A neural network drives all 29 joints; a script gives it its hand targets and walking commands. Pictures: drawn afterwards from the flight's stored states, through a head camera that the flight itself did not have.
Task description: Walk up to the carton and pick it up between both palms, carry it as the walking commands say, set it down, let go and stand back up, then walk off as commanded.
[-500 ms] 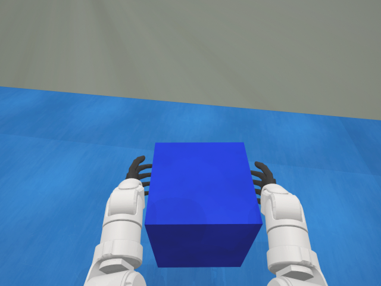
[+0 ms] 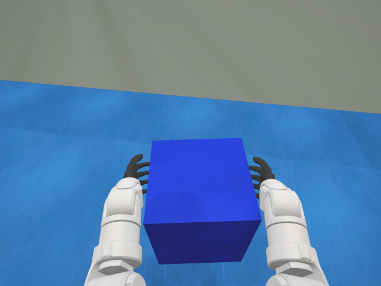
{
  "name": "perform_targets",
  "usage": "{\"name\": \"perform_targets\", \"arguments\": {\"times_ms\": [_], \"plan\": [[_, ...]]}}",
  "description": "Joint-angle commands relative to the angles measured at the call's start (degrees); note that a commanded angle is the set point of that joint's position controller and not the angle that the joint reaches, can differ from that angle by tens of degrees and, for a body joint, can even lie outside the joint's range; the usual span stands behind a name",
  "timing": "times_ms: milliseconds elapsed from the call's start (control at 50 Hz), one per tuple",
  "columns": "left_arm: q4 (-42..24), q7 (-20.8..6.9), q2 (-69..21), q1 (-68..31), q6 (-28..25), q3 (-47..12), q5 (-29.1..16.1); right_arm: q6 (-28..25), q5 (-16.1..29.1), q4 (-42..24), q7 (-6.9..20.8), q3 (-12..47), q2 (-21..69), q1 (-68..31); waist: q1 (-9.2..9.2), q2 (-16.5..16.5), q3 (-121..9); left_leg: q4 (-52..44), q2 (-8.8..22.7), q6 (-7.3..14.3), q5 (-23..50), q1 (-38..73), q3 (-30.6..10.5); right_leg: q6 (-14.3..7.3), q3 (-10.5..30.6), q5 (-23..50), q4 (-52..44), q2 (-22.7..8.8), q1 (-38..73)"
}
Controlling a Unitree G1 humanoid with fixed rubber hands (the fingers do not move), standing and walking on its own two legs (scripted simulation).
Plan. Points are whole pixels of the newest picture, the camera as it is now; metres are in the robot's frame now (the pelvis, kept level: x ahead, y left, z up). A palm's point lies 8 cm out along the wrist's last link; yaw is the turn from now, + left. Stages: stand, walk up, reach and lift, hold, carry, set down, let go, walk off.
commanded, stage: reach and lift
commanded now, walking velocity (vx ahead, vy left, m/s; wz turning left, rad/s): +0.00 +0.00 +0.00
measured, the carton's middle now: (198, 203) +0.31 -0.01 -0.02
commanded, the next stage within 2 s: hold in 0.64 s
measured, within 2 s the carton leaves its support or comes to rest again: neither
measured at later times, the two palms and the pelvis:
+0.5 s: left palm (129, 193) +0.30 +0.15 +0.05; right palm (266, 193) +0.29 -0.15 +0.05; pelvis +0.00 +0.00 +0.00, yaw +0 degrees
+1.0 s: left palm (128, 196) +0.29 +0.15 +0.05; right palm (267, 196) +0.28 -0.15 +0.05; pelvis -0.01 +0.00 +0.00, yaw +0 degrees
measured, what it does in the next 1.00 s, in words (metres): stands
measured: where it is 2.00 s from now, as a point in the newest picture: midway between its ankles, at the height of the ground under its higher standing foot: outside the picture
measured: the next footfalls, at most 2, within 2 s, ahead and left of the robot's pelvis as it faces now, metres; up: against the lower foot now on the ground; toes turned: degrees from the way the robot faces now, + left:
none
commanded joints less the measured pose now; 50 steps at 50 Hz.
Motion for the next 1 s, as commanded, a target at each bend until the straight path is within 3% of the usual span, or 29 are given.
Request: {"name": "perform_targets", "arguments": {"times_ms": [0, 60, 140, 200, 220, 240, 280, 320, 340, 380, 400, 440, 480, 500, 540, 640, 660, 680, 720, 740, 780, 800, 820, 860, 880, 900, 920, 940, 980], "plan": [[-5.8, -16.7, -54.5, -25.4, 0.9, -30.6, -14.3, -2.6, 16.7, -5.2, 14.1, 33.8, 55.4, -33.8, 1.78, -0.5, -12.9, -6.1, -5.0, 0.2, 11.1, 11.6, 3.8, -0.1, 3.1, 8.9, -5.7, 4.7, 4.7], [-5.6, -17.0, -55.4, -24.1, 1.0, -31.0, -13.8, -3.1, 17.4, -6.1, 14.5, 34.9, 56.2, -33.0, 2.34, 1.8, -15.5, -6.1, -5.2, -0.2, 13.6, 12.3, 3.9, -0.2, 3.1, 11.9, -5.3, 4.9, 5.0], [-8.6, -17.3, -54.8, -26.8, -0.2, -33.1, -15.4, -3.4, 18.4, -6.7, 14.5, 37.3, 58.9, -33.0, 2.17, -2.4, -16.4, -6.0, -4.9, 0.6, 10.3, 12.1, 3.3, 0.3, 3.2, 9.3, -5.0, 4.8, 4.3], [-10.1, -16.9, -53.8, -26.1, 0.6, -35.5, -15.4, -3.5, 18.5, -6.3, 13.7, 36.0, 58.5, -30.9, 2.11, 2.4, -15.2, -5.6, -5.0, 0.3, 9.9, 11.5, 3.6, -0.4, 3.7, 9.6, -4.4, 4.5, 4.5], [-7.7, -17.0, -54.1, -22.4, 0.9, -33.3, -15.2, -2.8, 17.6, -5.8, 13.8, 36.2, 58.0, -29.5, 2.0, -2.8, -15.2, -5.5, -4.5, 0.9, 10.5, 13.1, 3.3, -0.2, 3.5, 8.8, -5.2, 4.5, 3.0], [-7.5, -16.9, -55.9, -21.8, 1.2, -33.9, -15.3, -3.4, 18.5, -8.6, 14.1, 37.1, 57.6, -30.7, 2.46, 1.1, -15.9, -5.9, -4.8, 0.7, 12.8, 12.7, 3.7, -0.6, 3.8, 12.3, -4.8, 4.6, 5.1], [-10.2, -17.5, -55.7, -25.2, 0.9, -35.5, -16.0, -3.4, 17.5, -8.7, 13.7, 35.8, 57.9, -31.5, 1.56, 1.5, -16.9, -6.0, -5.2, 0.4, 11.3, 10.8, 3.5, -0.6, 3.6, 10.1, -4.9, 4.9, 5.6], [-8.3, -17.1, -53.1, -22.5, 1.0, -33.0, -15.2, -2.3, 16.3, -7.3, 13.5, 35.6, 57.0, -29.8, 1.52, -3.9, -14.1, -6.3, -4.5, 1.1, 10.0, 13.1, 3.1, 0.1, 3.0, 7.6, -5.7, 4.6, 3.7], [-10.7, -17.2, -53.3, -23.8, 1.2, -34.8, -15.6, -2.4, 16.3, -5.4, 13.5, 34.8, 57.3, -27.2, 1.32, 0.9, -14.3, -6.2, -5.2, 0.7, 9.1, 12.2, 3.9, -0.5, 3.5, 7.7, -5.6, 4.3, 4.4], [-9.2, -17.1, -54.7, -22.4, 0.9, -34.3, -15.1, -2.9, 16.5, -8.2, 13.8, 36.6, 56.9, -30.7, 1.08, -4.1, -13.6, -6.1, -5.0, 0.8, 10.2, 13.8, 3.1, -0.5, 3.0, 7.0, -6.0, 4.4, 1.3], [-8.7, -16.8, -52.0, -21.9, 1.7, -32.9, -13.8, -1.9, 16.1, -4.4, 13.5, 34.2, 56.3, -26.8, 1.81, -0.3, -9.2, -6.8, -5.4, 0.8, 7.3, 11.7, 3.8, -0.6, 3.5, 5.1, -6.7, 3.8, 1.7], [-7.1, -17.0, -53.3, -21.7, 1.3, -32.8, -14.2, -2.5, 16.6, -6.6, 13.8, 35.5, 56.5, -30.2, 1.83, -2.7, -12.3, -6.7, -4.7, 1.0, 6.9, 11.8, 3.4, -0.2, 3.1, 5.0, -5.7, 4.4, 3.0], [-10.2, -17.2, -56.3, -19.9, 1.4, -36.1, -15.5, -2.9, 17.7, -10.2, 13.3, 37.8, 57.8, -28.2, 1.72, 1.4, -16.5, -5.8, -5.7, 0.6, 12.1, 13.4, 4.1, -0.5, 3.9, 11.1, -5.2, 4.4, 5.5], [-9.8, -16.8, -54.9, -17.7, 1.3, -34.5, -15.6, -2.3, 17.3, -11.3, 13.3, 37.5, 56.1, -27.6, 1.44, -2.0, -13.5, -6.6, -5.1, 1.1, 13.0, 13.4, 3.2, -0.6, 3.5, 10.6, -5.8, 4.5, 4.4], [-11.4, -16.5, -53.7, -18.9, 2.0, -34.8, -15.4, -1.5, 16.1, -7.6, 13.1, 35.8, 56.0, -24.2, 1.34, 0.7, -12.9, -6.6, -5.2, 0.7, 12.4, 13.3, 3.6, -0.6, 3.5, 11.5, -5.6, 4.2, 5.4], [-8.5, -17.2, -53.9, -19.6, 1.8, -33.5, -14.7, -2.3, 17.5, -9.6, 13.8, 37.6, 55.9, -29.0, 2.49, -2.1, -12.1, -7.5, -4.8, 1.1, 8.1, 10.8, 2.9, -0.6, 2.9, 7.2, -6.3, 4.9, 4.9], [-11.5, -16.8, -55.0, -21.5, 1.7, -35.8, -16.2, -2.1, 17.9, -8.6, 13.5, 37.4, 57.2, -27.1, 1.76, 0.0, -12.4, -6.8, -5.0, 1.1, 7.6, 12.0, 3.4, -0.9, 3.4, 6.3, -5.6, 4.6, 4.1], [-9.9, -17.1, -53.9, -22.8, 1.6, -34.7, -15.3, -2.1, 17.2, -8.2, 13.6, 37.1, 56.5, -29.1, 1.88, -2.7, -12.8, -6.8, -4.8, 1.3, 6.0, 11.5, 3.1, -0.5, 3.4, 5.0, -5.9, 4.7, 3.5], [-8.5, -17.1, -53.6, -21.6, 2.0, -34.1, -14.3, -2.3, 17.0, -7.6, 13.8, 35.9, 56.0, -27.9, 2.11, 0.3, -12.2, -6.7, -5.8, 0.7, 3.4, 11.1, 4.1, -1.3, 3.3, 2.2, -6.5, 4.4, 2.7], [-7.6, -16.6, -52.4, -21.2, 1.7, -32.5, -13.7, -2.2, 16.5, -5.0, 14.0, 35.0, 55.6, -28.5, 2.1, -2.2, -8.8, -7.6, -4.9, 1.3, 2.5, 11.8, 3.6, -1.4, 3.3, -0.6, -7.0, 3.7, -0.2], [-7.0, -17.3, -53.9, -20.2, 2.2, -31.9, -13.9, -1.8, 16.7, -6.1, 13.8, 35.1, 55.5, -27.9, 2.03, -1.0, -8.6, -8.1, -4.7, 1.3, -0.3, 9.8, 3.9, -1.3, 3.1, -2.2, -7.0, 4.2, 1.8], [-7.9, -17.0, -52.6, -20.7, 1.4, -33.1, -14.1, -2.4, 16.5, -5.9, 14.3, 35.7, 55.1, -28.9, 1.45, -4.1, -8.3, -7.7, -5.3, 1.1, 0.9, 10.9, 3.9, -1.3, 3.0, -1.9, -7.2, 3.8, 0.0], [-9.8, -16.8, -54.2, -23.2, 1.5, -34.0, -14.5, -2.7, 17.4, -7.3, 13.9, 35.2, 56.4, -30.5, 2.1, 1.4, -9.7, -7.0, -5.0, 0.9, 1.7, 10.3, 3.8, -1.7, 3.6, -0.6, -6.4, 3.9, 0.6], [-8.1, -16.7, -55.2, -24.2, 1.9, -34.9, -14.6, -2.6, 16.6, -5.5, 14.1, 34.1, 55.0, -28.8, 1.27, 2.5, -8.8, -7.4, -5.2, 0.5, 1.5, 11.7, 4.0, -2.2, 3.4, -1.0, -6.3, 4.4, -0.2], [-10.1, -16.5, -55.1, -23.8, 1.3, -34.9, -14.8, -2.2, 16.4, -4.7, 14.5, 34.4, 55.7, -28.4, 1.14, -2.2, -9.7, -7.6, -4.7, 0.7, 3.0, 12.7, 3.4, -1.7, 2.5, -0.8, -6.7, 4.9, -0.4], [-11.1, -16.5, -55.6, -24.4, 1.6, -36.2, -15.6, -2.6, 17.3, -7.1, 14.3, 35.5, 55.9, -28.6, 1.41, 1.7, -12.1, -7.4, -5.0, 0.6, 3.9, 11.7, 4.0, -1.8, 2.8, 2.0, -5.7, 4.8, 2.7], [-9.7, -16.7, -55.5, -22.4, 1.4, -35.1, -15.5, -2.9, 16.9, -8.2, 14.2, 35.6, 55.0, -30.9, 1.29, -3.8, -12.7, -7.0, -3.8, 1.0, 6.0, 13.6, 3.0, -1.5, 2.4, 2.8, -5.8, 5.2, 1.0], [-7.8, -16.4, -54.3, -21.2, 1.8, -33.4, -13.8, -2.8, 17.0, -6.8, 14.5, 35.1, 55.1, -29.7, 2.33, 0.4, -10.9, -7.3, -4.9, 0.7, 3.1, 12.3, 3.6, -1.9, 2.7, 0.2, -6.1, 4.5, 1.1], [-9.7, -17.1, -55.1, -20.8, 1.6, -34.7, -14.6, -2.7, 16.7, -7.4, 14.1, 35.4, 55.9, -28.2, 1.43, -0.8, -13.3, -6.7, -5.3, 0.8, 4.6, 12.4, 4.2, -1.1, 3.1, 2.7, -6.2, 4.4, 2.6]]}}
